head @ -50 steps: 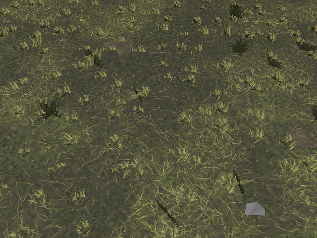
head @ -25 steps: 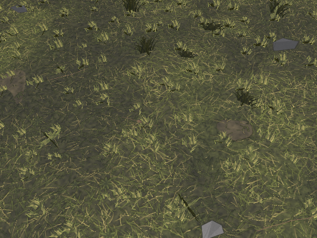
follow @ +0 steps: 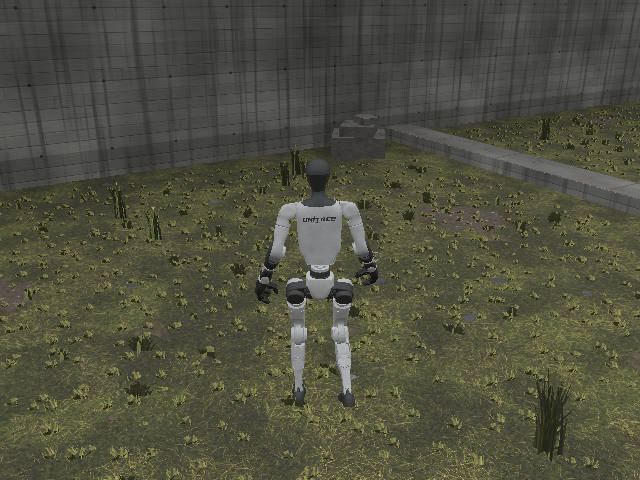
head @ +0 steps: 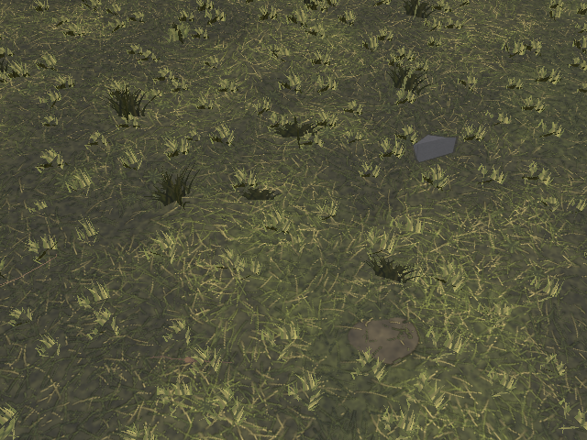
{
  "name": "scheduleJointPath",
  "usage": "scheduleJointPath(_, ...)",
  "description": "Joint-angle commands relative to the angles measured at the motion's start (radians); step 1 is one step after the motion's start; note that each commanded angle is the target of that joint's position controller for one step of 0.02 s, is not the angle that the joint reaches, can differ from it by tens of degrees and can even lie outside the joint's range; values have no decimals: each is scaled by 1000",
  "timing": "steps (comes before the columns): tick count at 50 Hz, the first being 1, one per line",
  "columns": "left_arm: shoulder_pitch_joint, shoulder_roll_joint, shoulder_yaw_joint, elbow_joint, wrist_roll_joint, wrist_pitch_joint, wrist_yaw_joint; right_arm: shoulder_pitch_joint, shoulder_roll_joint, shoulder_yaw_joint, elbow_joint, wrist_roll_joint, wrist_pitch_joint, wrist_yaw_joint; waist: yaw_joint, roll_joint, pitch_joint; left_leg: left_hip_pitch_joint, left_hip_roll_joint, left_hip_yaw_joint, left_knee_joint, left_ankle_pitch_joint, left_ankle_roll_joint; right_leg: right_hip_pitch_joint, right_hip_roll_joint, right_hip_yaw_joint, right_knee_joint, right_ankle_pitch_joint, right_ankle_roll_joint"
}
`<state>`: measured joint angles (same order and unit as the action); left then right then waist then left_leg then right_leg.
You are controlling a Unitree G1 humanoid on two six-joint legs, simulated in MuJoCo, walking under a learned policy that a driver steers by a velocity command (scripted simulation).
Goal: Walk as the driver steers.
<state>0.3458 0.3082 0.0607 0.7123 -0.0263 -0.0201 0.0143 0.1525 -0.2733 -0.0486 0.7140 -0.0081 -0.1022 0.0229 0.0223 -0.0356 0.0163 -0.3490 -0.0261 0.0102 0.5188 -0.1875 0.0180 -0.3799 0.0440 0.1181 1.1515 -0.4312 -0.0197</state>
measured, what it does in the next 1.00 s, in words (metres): walks ahead: right foot, then left foot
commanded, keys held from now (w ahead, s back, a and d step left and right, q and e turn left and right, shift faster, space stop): w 0.46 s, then w+q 0.54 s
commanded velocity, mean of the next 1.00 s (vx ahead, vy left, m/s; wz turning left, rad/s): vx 0.50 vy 0.00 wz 0.09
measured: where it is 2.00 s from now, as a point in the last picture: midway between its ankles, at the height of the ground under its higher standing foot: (275, 259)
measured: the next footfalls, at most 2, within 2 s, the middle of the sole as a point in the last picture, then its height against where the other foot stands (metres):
right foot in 0.38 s outside the picture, level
left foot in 0.92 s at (275, 375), level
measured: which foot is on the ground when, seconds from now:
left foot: down 0.00-0.40, up 0.42-0.90, down 0.92-1.00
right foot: up 0.00-0.36, down 0.38-0.94, up 0.96-1.00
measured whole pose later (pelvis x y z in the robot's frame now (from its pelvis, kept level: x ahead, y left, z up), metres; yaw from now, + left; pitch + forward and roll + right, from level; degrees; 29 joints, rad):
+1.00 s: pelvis +0.53 -0.02 -0.01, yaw +11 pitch +2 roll -1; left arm 0.29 0.29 0.05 0.83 -0.01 -0.07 0.01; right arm 0.12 -0.30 -0.06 0.69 0.02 -0.05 0.05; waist 0.02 0.01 0.06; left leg -0.47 -0.06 0.03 0.62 -0.18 0.10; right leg -0.22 -0.03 -0.03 1.10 -0.47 0.01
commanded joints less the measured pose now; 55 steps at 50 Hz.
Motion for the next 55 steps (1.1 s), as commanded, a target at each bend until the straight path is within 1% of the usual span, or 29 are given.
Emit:
scheduleJointPath(1,-51,88,27,-94,4,-17,-5,74,-98,-25,-13,-8,-3,-4,-42,154,4,238,266,-344,-306,-70,153,-296,-114,23,14,96,4)
scheduleJointPath(3,-52,55,20,-90,6,-16,-9,86,-102,-27,6,1,-12,-3,-34,157,-3,220,254,-272,-335,33,176,-275,-116,-2,-50,122,8)
scheduleJointPath(5,-105,36,10,-107,16,-20,-12,102,-134,-35,26,9,-15,-5,-37,134,6,234,266,-231,-361,117,198,-306,-129,-17,-153,179,17)
scheduleJointPath(9,-224,9,-9,-128,18,-39,-30,131,-168,-40,55,21,-1,-11,-74,114,17,243,240,-119,-377,202,182,-258,-135,-70,-400,368,24)
scheduleJointPath(14,-350,23,-9,-164,5,-50,-50,215,-200,-43,106,37,22,-12,-106,123,46,301,275,-93,-350,216,159,-185,-101,-105,-570,397,6)
scheduleJointPath(16,-347,43,-2,-169,6,-52,-55,218,-214,-47,120,42,34,-15,-83,132,44,346,298,-95,-309,291,143,-143,-87,-115,-615,340,-22)
scheduleJointPath(18,-187,92,27,-120,17,-52,-49,199,-214,-45,123,46,44,-21,17,117,-54,327,252,-32,-109,553,105,115,-39,-158,-685,349,-67)
scheduleJointPath(19,-31,144,52,-77,21,-49,-39,201,-180,-29,115,33,42,-24,86,88,-162,216,203,12,97,512,69,359,-82,-113,-666,362,-101)
scheduleJointPath(20,100,252,74,-64,40,-41,-26,263,-84,6,73,6,27,-20,92,-125,-323,-143,85,60,489,119,0,738,-351,278,-662,323,-232)
scheduleJointPath(21,121,224,65,-53,21,-37,-29,274,-78,12,80,16,8,-17,87,-231,-401,-331,3,-53,689,-384,-14,790,-446,597,-820,165,-318)
scheduleJointPath(22,62,163,42,-55,17,-42,-33,202,-171,-15,65,42,-4,-10,88,-142,-253,-429,66,-96,762,-351,-2,676,-411,501,-847,89,-276)
scheduleJointPath(23,1,129,31,-60,18,-45,-34,135,-173,-16,48,51,-9,-7,66,-104,-151,-437,110,-74,738,-262,10,549,-365,366,-864,117,-244)
scheduleJointPath(24,-58,98,21,-60,23,-48,-37,114,-158,-16,51,41,-4,-9,35,-51,-82,-404,142,-64,683,-187,4,426,-325,265,-900,185,-225)
scheduleJointPath(25,-100,69,13,-61,30,-56,-39,124,-151,-21,60,31,8,-11,3,-60,-49,-348,168,-75,633,-131,-2,337,-294,194,-934,252,-208)
scheduleJointPath(28,-129,72,19,-35,37,-84,-38,160,-99,-15,79,34,44,-13,-40,-58,-21,-275,171,-90,595,-37,-28,220,-277,58,-1012,378,-210)
scheduleJointPath(31,-101,86,26,3,47,-95,-27,90,-91,-18,56,31,53,-17,-26,-22,17,-346,152,-133,476,100,-45,236,-275,-43,-1035,460,-200)
scheduleJointPath(36,-71,114,30,44,37,-90,-11,-51,-59,-4,10,26,43,9,25,-2,57,-310,124,-63,208,314,-27,278,-262,-186,-1057,494,-155)
scheduleJointPath(41,-2,138,41,98,19,-54,-4,-163,-57,2,-69,27,42,40,58,6,84,-379,104,-8,95,192,23,483,-319,-234,-968,636,-132)
scheduleJointPath(44,-27,177,51,93,15,-28,11,-92,-99,-21,-86,26,49,50,-5,-49,-1,-220,19,83,96,33,77,530,-319,-279,-768,1107,-95)
scheduleJointPath(45,-38,184,52,89,16,-18,18,21,-135,-42,-65,28,52,47,-70,-51,-68,-70,-23,103,79,21,104,502,-300,-299,-607,1206,-76)
scheduleJointPath(46,-45,176,47,80,15,-16,25,181,-193,-75,-29,31,56,32,-154,-18,-152,191,-36,62,21,77,146,364,-260,-318,-378,1114,-40)
scheduleJointPath(47,32,84,15,38,42,-36,17,286,-313,-108,-16,29,63,10,-136,193,-273,594,210,-352,23,75,288,-39,-149,-317,1,553,22)
scheduleJointPath(48,34,35,-10,20,44,-77,-3,264,-304,-96,-40,36,55,11,-101,248,-407,772,372,-841,-159,-54,431,-301,30,-112,233,-153,49)
scheduleJointPath(49,-83,121,13,-3,4,-107,-21,260,-231,-74,-41,26,49,12,-153,158,-338,734,346,-746,-207,-94,370,-407,-39,2,263,-107,23)
scheduleJointPath(50,-144,120,9,-28,-14,-123,-25,217,-197,-66,-42,24,43,9,-133,110,-209,596,307,-603,-214,-56,327,-428,-82,-17,199,-22,3)
scheduleJointPath(51,-154,108,9,-24,5,-127,-18,152,-173,-58,-52,25,41,7,-84,36,-118,438,262,-496,-226,39,295,-388,-121,-27,95,40,4)
scheduleJointPath(52,-146,120,19,-17,26,-119,-12,101,-141,-47,-68,18,40,4,-48,45,-77,323,229,-422,-246,139,279,-317,-148,-30,19,81,13)
scheduleJointPath(53,-129,117,22,-16,33,-106,-13,76,-133,-44,-84,9,41,0,-21,69,-63,245,207,-396,-269,193,279,-258,-155,-29,-10,105,25)
scheduleJointPath(55,-107,90,18,-15,42,-85,-11,71,-147,-49,-89,13,38,-7,-1,78,-56,159,186,-343,-293,284,289,-220,-151,-50,-84,137,60)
